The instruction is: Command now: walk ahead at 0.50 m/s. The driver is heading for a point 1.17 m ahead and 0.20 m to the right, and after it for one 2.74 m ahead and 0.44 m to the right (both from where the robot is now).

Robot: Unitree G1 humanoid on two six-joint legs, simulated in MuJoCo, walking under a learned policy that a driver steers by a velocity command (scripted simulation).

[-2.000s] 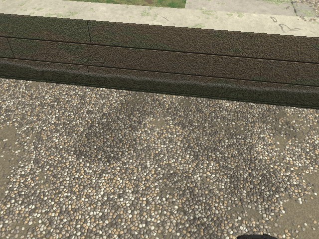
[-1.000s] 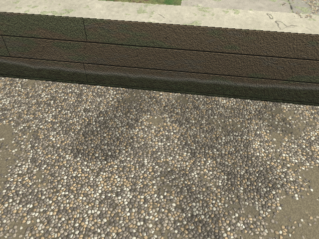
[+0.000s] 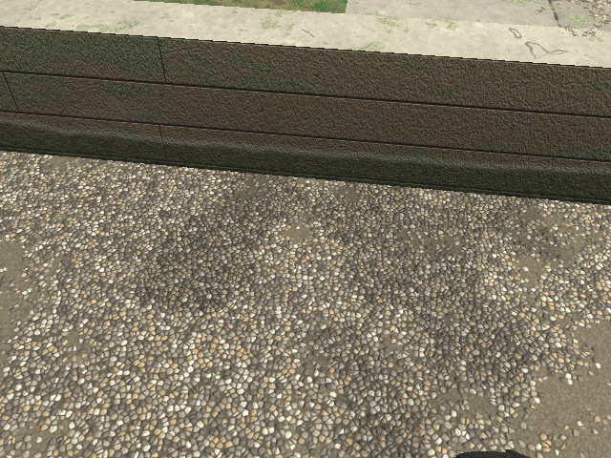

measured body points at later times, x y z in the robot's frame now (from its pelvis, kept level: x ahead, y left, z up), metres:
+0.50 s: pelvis +0.00 +0.00 +0.00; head -0.01 +0.00 +0.45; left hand +0.20 +0.19 -0.08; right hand +0.20 -0.19 -0.07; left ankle +0.02 +0.07 -0.72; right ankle -0.04 -0.12 -0.72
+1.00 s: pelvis +0.00 +0.00 +0.00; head -0.01 +0.00 +0.45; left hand +0.20 +0.19 -0.08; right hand +0.20 -0.19 -0.07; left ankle +0.02 +0.07 -0.72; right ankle -0.04 -0.12 -0.72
